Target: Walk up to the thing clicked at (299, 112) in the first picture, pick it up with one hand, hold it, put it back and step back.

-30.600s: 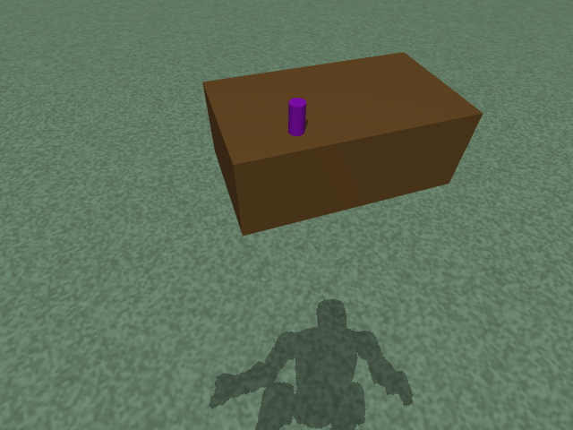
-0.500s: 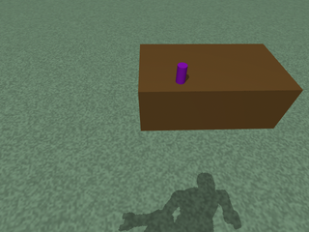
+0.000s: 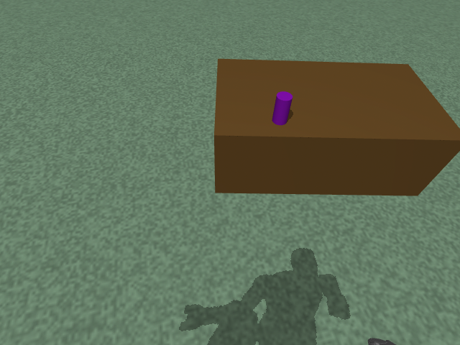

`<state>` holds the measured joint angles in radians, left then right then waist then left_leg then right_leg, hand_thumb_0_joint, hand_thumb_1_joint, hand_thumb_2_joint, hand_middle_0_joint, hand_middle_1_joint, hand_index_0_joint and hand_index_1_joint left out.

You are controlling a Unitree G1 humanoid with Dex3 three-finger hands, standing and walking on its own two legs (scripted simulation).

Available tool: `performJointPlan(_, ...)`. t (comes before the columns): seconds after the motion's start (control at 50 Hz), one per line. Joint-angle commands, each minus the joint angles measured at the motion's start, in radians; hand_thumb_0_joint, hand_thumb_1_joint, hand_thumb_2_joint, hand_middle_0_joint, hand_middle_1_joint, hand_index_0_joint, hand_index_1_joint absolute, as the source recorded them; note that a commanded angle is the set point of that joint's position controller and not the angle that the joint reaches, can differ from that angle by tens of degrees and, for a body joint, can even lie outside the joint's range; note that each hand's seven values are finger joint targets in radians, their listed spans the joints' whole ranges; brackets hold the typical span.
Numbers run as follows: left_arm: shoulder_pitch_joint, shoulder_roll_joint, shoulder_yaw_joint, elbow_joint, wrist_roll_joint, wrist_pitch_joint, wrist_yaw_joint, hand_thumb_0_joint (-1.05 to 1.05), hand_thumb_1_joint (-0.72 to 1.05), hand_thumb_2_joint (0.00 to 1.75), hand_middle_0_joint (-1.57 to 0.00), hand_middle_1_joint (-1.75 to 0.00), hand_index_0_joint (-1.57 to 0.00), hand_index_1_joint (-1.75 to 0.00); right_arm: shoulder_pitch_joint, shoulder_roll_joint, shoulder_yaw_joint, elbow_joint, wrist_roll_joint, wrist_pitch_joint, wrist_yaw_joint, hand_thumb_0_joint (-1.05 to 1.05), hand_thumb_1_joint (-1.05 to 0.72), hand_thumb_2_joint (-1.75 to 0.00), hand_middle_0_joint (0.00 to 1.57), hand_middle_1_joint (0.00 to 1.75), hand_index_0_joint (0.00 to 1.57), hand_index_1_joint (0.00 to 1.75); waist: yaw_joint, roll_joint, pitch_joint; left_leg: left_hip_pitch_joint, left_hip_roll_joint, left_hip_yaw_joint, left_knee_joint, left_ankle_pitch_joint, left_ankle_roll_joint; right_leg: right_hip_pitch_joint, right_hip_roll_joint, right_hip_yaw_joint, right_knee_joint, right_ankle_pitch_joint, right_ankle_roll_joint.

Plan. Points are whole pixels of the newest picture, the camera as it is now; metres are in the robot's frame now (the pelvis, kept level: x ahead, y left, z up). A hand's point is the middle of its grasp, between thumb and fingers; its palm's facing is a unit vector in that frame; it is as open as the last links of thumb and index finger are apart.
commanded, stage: step back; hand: right
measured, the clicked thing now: (281, 108) +1.08 -0.22 -0.28
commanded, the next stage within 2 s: stand in 0.14 s
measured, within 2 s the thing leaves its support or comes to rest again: neither
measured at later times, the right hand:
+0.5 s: hand out of the picture +0.08 -0.26 -0.14, palm faces +0.01 +0.94 -0.33, open 7.4 cm
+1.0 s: hand out of the picture +0.06 -0.26 -0.14, palm faces -0.02 +0.95 -0.33, open 7.4 cm
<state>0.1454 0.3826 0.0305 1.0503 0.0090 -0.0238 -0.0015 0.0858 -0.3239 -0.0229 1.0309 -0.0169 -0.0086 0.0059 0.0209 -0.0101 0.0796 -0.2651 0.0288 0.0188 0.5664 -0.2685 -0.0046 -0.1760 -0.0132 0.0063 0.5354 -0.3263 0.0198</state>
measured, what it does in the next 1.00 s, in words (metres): stands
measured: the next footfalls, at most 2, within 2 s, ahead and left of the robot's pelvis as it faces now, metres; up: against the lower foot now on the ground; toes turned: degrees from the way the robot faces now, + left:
none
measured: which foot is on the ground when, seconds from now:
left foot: down 0.00-1.00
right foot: down 0.00-1.00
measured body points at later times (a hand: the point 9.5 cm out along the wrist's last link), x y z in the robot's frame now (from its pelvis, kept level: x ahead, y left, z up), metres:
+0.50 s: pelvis +0.00 -0.01 +0.02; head +0.01 -0.01 +0.46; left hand +0.09 +0.29 -0.12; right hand +0.08 -0.31 -0.12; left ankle +0.02 +0.12 -0.73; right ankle -0.02 -0.13 -0.73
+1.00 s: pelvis -0.01 -0.01 +0.02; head +0.00 -0.01 +0.47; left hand +0.06 +0.30 -0.12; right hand +0.06 -0.31 -0.12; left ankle +0.02 +0.12 -0.73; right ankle -0.02 -0.13 -0.73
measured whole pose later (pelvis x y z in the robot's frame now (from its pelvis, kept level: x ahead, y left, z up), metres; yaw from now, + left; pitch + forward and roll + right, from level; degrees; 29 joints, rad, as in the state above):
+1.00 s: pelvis -0.01 -0.01 +0.02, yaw +0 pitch -2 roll +0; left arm 0.11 0.35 0.00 1.15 0.01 -0.02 -0.01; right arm 0.10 -0.35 0.00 1.15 -0.01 -0.01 0.01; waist -0.01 0.01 0.05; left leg -0.16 0.03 0.02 0.32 -0.13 -0.01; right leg -0.08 -0.01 0.00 0.32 -0.20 0.02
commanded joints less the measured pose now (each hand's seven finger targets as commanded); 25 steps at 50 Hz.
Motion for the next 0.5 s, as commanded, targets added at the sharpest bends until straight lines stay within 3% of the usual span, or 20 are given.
performJointPlan(0.0, -0.047, 0.205, 0.041, -0.053, -0.004, -0.019, 0.017, 0.0, 0.9, 0.9, -0.2, -0.3, -0.2, -0.3, -0.054, -0.234, -0.05, -0.033, 0.002, -0.028, -0.017, 0.0, -0.9, -0.9, 0.2, 0.3, 0.2, 0.3, -0.006, 0.044, -0.162, 0.114, 0.113, -0.09, -0.112, 0.367, 0.054, 0.048, -0.095, 0.073, -0.079, 0.365, -0.061)
performJointPlan(0.04, -0.039, 0.201, 0.041, -0.04, -0.001, -0.018, 0.019, 0.0, 0.9, 0.9, -0.2, -0.3, -0.2, -0.3, -0.068, -0.228, -0.049, -0.028, 0.005, -0.028, -0.016, 0.0, -0.9, -0.9, 0.2, 0.3, 0.2, 0.3, -0.002, 0.025, -0.188, 0.146, 0.114, -0.077, -0.101, 0.429, 0.061, 0.064, -0.093, 0.067, -0.085, 0.409, -0.055)
performJointPlan(0.1, -0.071, 0.203, 0.039, -0.038, 0.002, -0.015, 0.017, 0.0, 0.9, 0.9, -0.2, -0.3, -0.2, -0.3, -0.089, -0.219, -0.047, -0.019, 0.003, -0.023, -0.016, 0.0, -0.9, -0.9, 0.2, 0.3, 0.2, 0.3, -0.008, 0.004, -0.148, 0.121, 0.105, -0.064, -0.13, 0.327, 0.049, 0.057, -0.102, 0.082, -0.121, 0.372, -0.055)
performJointPlan(0.12, -0.078, 0.168, 0.019, -0.018, -0.005, -0.015, 0.014, 0.0, 0.9, 0.9, -0.2, -0.3, -0.2, -0.3, -0.066, -0.226, -0.039, -0.007, 0.015, -0.026, -0.014, 0.0, -0.9, -0.9, 0.2, 0.3, 0.2, 0.3, -0.026, 0.011, -0.152, 0.161, 0.109, -0.099, -0.168, 0.354, 0.045, 0.048, -0.105, 0.08, -0.15, 0.372, -0.042)
performJointPlan(0.22, -0.098, 0.181, 0.016, 0.002, -0.005, -0.016, 0.013, 0.0, 0.9, 0.9, -0.2, -0.3, -0.2, -0.3, -0.09, -0.221, -0.036, 0.015, 0.013, -0.033, -0.008, 0.0, -0.9, -0.9, 0.2, 0.3, 0.2, 0.3, -0.02, 0.004, -0.152, 0.211, 0.114, -0.096, -0.204, 0.4, 0.033, 0.071, -0.11, 0.074, -0.202, 0.366, -0.03)
performJointPlan(0.28, -0.099, 0.179, 0.015, 0.012, -0.006, -0.019, 0.011, 0.0, 0.9, 0.9, -0.2, -0.3, -0.2, -0.3, -0.098, -0.224, -0.034, 0.024, 0.014, -0.033, -0.007, 0.0, -0.9, -0.9, 0.2, 0.3, 0.2, 0.3, -0.016, 0.004, -0.137, 0.207, 0.11, -0.092, -0.235, 0.348, 0.028, 0.077, -0.114, 0.078, -0.232, 0.335, -0.027)
performJointPlan(0.36, -0.115, 0.184, 0.016, 0.02, -0.002, -0.017, 0.009, 0.0, 0.9, 0.9, -0.2, -0.3, -0.2, -0.3, -0.104, -0.223, -0.033, 0.038, 0.011, -0.029, -0.005, 0.0, -0.9, -0.9, 0.2, 0.3, 0.2, 0.3, -0.02, 0.013, -0.111, 0.189, 0.102, -0.09, -0.267, 0.208, 0.017, 0.05, -0.115, 0.086, -0.28, 0.211, -0.03)
performJointPlan(0.44, -0.11, 0.182, 0.014, 0.025, 0.0, -0.023, 0.009, 0.0, 0.9, 0.9, -0.2, -0.3, -0.2, -0.3, -0.095, -0.227, -0.031, 0.048, 0.01, -0.031, -0.002, 0.0, -0.9, -0.9, 0.2, 0.3, 0.2, 0.3, -0.02, 0.018, -0.138, 0.19, 0.107, -0.089, -0.268, 0.261, 0.018, 0.086, -0.123, 0.082, -0.275, 0.278, -0.029)
performJointPlan(0.48, -0.113, 0.183, 0.016, 0.029, -0.001, -0.02, 0.009, 0.0, 0.9, 0.9, -0.2, -0.3, -0.2, -0.3, -0.086, -0.227, -0.029, 0.055, 0.01, -0.031, -0.004, 0.0, -0.9, -0.9, 0.2, 0.3, 0.2, 0.3, -0.021, 0.017, -0.119, 0.168, 0.104, -0.091, -0.283, 0.22, 0.014, 0.086, -0.119, 0.083, -0.281, 0.234, -0.03)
